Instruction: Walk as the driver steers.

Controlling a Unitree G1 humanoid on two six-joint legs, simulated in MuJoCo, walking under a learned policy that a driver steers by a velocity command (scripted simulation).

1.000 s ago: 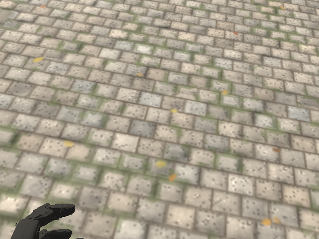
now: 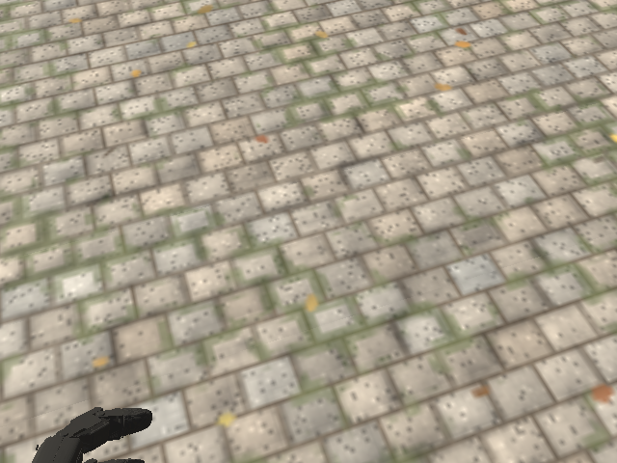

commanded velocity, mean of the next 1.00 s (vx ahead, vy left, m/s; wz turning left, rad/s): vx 0.50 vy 0.00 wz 0.30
